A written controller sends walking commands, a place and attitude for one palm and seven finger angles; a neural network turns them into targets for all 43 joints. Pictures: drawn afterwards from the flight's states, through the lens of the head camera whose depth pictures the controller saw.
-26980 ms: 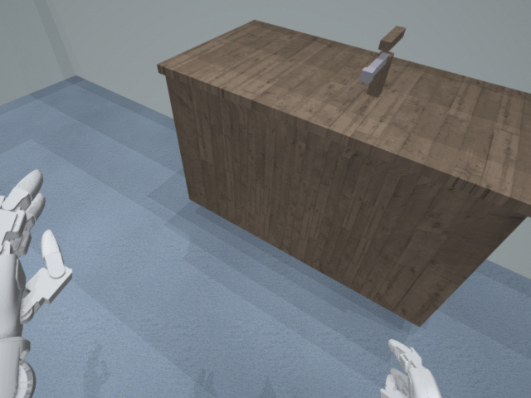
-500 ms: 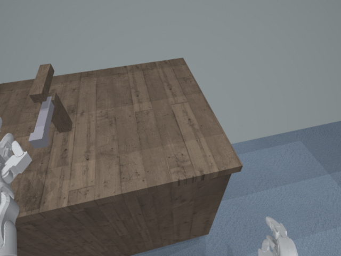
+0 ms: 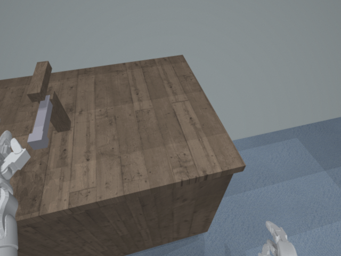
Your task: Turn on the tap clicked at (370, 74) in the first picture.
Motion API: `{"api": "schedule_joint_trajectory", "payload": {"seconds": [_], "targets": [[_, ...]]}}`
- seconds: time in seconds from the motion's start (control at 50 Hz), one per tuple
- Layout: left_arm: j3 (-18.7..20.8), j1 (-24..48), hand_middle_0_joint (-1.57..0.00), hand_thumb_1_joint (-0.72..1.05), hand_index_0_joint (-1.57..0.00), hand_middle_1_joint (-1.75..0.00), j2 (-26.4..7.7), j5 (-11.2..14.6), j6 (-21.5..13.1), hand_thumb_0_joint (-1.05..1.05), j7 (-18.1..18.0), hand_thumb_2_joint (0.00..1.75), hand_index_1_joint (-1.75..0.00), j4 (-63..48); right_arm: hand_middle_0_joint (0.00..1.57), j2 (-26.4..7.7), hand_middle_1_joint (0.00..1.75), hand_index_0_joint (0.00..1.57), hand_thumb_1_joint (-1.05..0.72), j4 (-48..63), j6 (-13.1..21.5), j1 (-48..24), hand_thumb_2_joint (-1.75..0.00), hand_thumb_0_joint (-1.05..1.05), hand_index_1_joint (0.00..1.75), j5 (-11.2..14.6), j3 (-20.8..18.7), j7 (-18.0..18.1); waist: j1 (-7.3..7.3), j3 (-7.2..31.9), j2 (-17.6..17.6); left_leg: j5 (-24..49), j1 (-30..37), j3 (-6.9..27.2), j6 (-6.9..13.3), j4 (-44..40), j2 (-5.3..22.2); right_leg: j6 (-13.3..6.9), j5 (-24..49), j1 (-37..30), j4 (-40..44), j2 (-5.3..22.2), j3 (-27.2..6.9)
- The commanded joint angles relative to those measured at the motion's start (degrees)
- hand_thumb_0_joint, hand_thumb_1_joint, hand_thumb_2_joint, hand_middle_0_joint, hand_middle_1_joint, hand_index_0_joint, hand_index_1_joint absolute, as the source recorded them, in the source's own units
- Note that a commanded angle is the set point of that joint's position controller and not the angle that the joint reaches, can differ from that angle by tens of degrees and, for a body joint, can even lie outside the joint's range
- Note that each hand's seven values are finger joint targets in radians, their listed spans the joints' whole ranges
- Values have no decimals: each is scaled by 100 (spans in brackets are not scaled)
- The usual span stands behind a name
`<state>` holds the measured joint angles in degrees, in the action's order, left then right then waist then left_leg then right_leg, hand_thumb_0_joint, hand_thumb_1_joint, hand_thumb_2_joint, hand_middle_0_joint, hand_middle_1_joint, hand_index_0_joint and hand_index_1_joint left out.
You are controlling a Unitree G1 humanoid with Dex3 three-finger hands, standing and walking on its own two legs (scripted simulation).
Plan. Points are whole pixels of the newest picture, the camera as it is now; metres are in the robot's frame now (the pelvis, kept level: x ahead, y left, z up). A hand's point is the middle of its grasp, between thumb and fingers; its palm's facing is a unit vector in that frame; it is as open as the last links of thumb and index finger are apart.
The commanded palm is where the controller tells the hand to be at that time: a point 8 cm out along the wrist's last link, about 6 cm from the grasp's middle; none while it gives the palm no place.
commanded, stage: reach beside the lever's end, fingers flat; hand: left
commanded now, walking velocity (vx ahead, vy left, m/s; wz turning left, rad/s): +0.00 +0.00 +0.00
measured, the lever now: (38, 140) +0.31 +0.33 +0.12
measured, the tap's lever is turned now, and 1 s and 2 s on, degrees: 0 2 36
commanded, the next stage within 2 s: push the lever round in 0.12 s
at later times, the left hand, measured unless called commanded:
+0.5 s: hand (31, 153) +0.27 +0.33 +0.12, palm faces +0.56 -0.82 -0.09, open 7.8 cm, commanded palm +0.23 +0.37 +0.11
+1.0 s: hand (37, 153) +0.28 +0.32 +0.12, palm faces +0.58 -0.81 -0.08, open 7.8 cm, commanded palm +0.23 +0.35 +0.11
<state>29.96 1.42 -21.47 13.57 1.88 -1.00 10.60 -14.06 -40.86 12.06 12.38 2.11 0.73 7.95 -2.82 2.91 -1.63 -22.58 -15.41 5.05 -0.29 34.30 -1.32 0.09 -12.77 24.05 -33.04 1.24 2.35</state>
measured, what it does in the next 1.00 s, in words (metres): stands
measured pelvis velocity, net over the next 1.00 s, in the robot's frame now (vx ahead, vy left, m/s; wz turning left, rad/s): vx -0.01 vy -0.01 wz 0.00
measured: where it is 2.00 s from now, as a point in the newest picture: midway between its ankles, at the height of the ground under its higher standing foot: outside the picture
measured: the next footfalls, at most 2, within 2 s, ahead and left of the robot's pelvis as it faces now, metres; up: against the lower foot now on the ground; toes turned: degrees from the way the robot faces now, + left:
none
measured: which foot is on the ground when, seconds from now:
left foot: down 0.00-1.00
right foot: down 0.00-1.00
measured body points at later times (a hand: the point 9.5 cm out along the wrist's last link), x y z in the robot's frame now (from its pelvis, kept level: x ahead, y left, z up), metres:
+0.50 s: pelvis +0.00 +0.00 +0.00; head +0.01 -0.02 +0.45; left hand +0.24 +0.37 +0.12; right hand +0.18 -0.24 -0.09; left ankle -0.05 +0.13 -0.73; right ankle +0.04 -0.12 -0.73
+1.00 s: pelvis -0.01 -0.01 +0.00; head +0.01 -0.02 +0.45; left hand +0.24 +0.36 +0.12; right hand +0.16 -0.25 -0.10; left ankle -0.05 +0.13 -0.73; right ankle +0.04 -0.12 -0.73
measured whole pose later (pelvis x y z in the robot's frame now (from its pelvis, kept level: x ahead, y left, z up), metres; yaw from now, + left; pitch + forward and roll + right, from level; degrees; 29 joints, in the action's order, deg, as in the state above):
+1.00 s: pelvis -0.01 -0.01 +0.00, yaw +0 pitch +3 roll +0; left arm 27.4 2.3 -18.7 13.0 1.3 -4.4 9.8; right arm -14.1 -41.3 11.1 11.4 2.3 0.6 8.0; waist -2.8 2.8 -2.0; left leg -22.0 -15.8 5.4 -1.0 34.4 -0.8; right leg -0.6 -12.3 24.4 -33.1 0.8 2.9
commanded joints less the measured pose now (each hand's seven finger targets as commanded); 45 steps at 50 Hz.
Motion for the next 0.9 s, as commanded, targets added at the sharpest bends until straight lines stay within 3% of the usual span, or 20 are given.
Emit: {"api": "schedule_joint_trajectory", "payload": {"seconds": [0.0,0.02,0.08,0.18,0.2,0.28,0.3,0.38,0.4,0.42,0.5,0.56,0.6,0.62,0.68,0.7,0.78,0.8,0.84,0.88], "targets": [[568,1218,-15,90,-15,-15,-1828,-87,-463,0,-87,90,-15,-1531,20,-757,30,20,-90,839,331,-536,-90,0,30,22,-297,37,-122,1175,-646,2212,-403,-250,-97,-604,-30,-196,892,-1474,190,-32,142],[392,1160,-15,90,-15,-15,-1592,-90,-486,0,-81,90,-15,-1651,20,-724,30,20,-90,864,339,-486,-90,0,30,-3,-295,23,-92,1244,-525,2341,-337,-252,-106,-595,-22,-184,1004,-1497,179,-35,151],[607,920,-15,90,-15,-15,-1717,9,-443,0,-53,90,-15,-1374,20,-763,30,20,-90,806,296,-463,-90,0,30,1,-322,29,-85,1119,-133,2268,-503,-280,-66,-555,-11,-161,1102,-1511,201,-42,145],[558,1047,-15,90,-15,-15,-1713,16,-374,0,21,90,-15,-1320,20,-766,30,20,-90,826,261,-485,-90,0,30,27,-312,45,-53,1023,-271,2103,-545,-290,-36,-559,-21,-159,966,-1422,216,-32,133],[506,1260,-15,90,-15,-15,-1727,-21,-389,0,5,90,-15,-1399,20,-757,30,20,-90,818,266,-548,-90,0,30,42,-288,53,-45,989,-602,2040,-492,-281,-58,-583,-30,-173,853,-1347,220,-17,136],[337,1231,-15,90,-15,-15,-1541,3,-531,0,18,90,-15,-1412,20,-777,30,20,-90,781,312,-475,-90,0,30,5,-314,57,2,1091,-197,2084,-446,-253,-54,-545,-16,-162,938,-1388,206,-40,145],[323,1273,-15,90,-15,-15,-1531,-9,-550,0,8,90,-15,-1531,20,-762,30,20,-90,814,323,-556,-90,0,30,14,-307,65,-33,1129,-444,2096,-394,-263,-60,-547,-26,-172,916,-1390,193,-28,138],[330,1148,-15,90,-15,-15,-1505,11,-470,0,-19,90,-15,-1408,20,-771,30,20,-90,793,305,-512,-90,0,30,10,-304,66,-40,1109,-124,2041,-516,-272,-30,-548,-36,-152,987,-1472,218,-13,127],[520,1134,-15,90,-15,-15,-1721,-16,-431,0,-61,90,-15,-1373,20,-766,30,20,-90,794,287,-579,-90,0,30,33,-302,72,-85,1081,-274,1986,-551,-270,-35,-575,-30,-160,900,-1498,228,-5,124],[353,1174,-15,90,-15,-15,-1518,-34,-413,0,-65,90,-15,-1441,20,-715,30,20,-90,808,273,-555,-90,0,30,25,-282,60,-51,1086,-305,2002,-515,-300,-19,-580,-37,-152,933,-1497,251,2,111],[406,1267,-15,90,-15,-15,-1610,-72,-390,0,-197,90,-15,-1519,20,-718,30,20,-90,828,251,-627,-90,0,30,38,-274,49,-68,1090,-399,1915,-556,-287,-21,-586,-27,-155,852,-1503,244,-6,107],[411,1154,-15,90,-15,-15,-1542,-60,-430,0,-226,90,-15,-1456,20,-725,30,20,-90,820,240,-577,-90,0,30,-2,-294,34,-54,1159,-68,1922,-602,-327,35,-554,-28,-125,981,-1611,263,-13,61],[560,1078,-15,90,-15,-15,-1707,-69,-441,0,-230,90,-15,-1502,20,-712,30,20,-90,829,213,-620,-90,0,30,18,-298,26,-117,1203,-329,1958,-603,-333,14,-570,-28,-151,1024,-1696,248,3,52],[360,1057,-15,90,-15,-15,-1464,-70,-450,0,-206,90,-15,-1563,20,-671,30,20,-90,858,215,-607,-90,0,30,15,-288,15,-72,1198,-339,1964,-558,-365,35,-563,-25,-134,1040,-1663,258,3,36],[320,1303,-15,90,-15,-15,-1490,-29,-416,0,-176,90,-15,-1327,20,-724,30,20,-90,795,216,-601,-90,0,30,28,-276,43,14,933,-137,1684,-695,-348,73,-555,-21,-115,800,-1485,326,-8,24],[395,1328,-15,90,-15,-15,-1582,-41,-430,0,-184,90,-15,-1374,20,-723,30,20,-90,798,219,-645,-90,0,30,42,-279,51,-22,985,-340,1679,-677,-341,66,-569,-38,-133,758,-1525,319,-4,24],[219,1448,-15,90,-15,-15,-1460,-44,-443,0,-202,90,-15,-1390,20,-738,30,20,-90,790,237,-620,-90,0,30,40,-273,52,38,988,-191,1533,-690,-326,78,-564,-34,-121,604,-1445,349,-8,12],[190,1507,-15,90,-15,-15,-1441,-63,-455,0,-231,90,-15,-1457,20,-721,30,20,-90,796,244,-678,-90,0,30,51,-266,51,11,986,-409,1517,-649,-324,64,-583,-45,-135,555,-1434,350,1,16],[156,1456,-15,90,-15,-15,-1364,-56,-457,0,-254,90,-15,-1292,20,-740,30,20,-90,783,249,-623,-90,0,30,34,-285,56,47,1044,24,1491,-700,-331,92,-557,-34,-98,564,-1461,349,-13,14],[187,1394,-15,90,-15,-15,-1386,-54,-477,0,-263,90,-15,-1404,20,-731,30,20,-90,803,236,-626,-90,0,30,23,-290,42,-11,1150,-108,1585,-710,-332,75,-559,-40,-109,690,-1580,327,7,-14]]}}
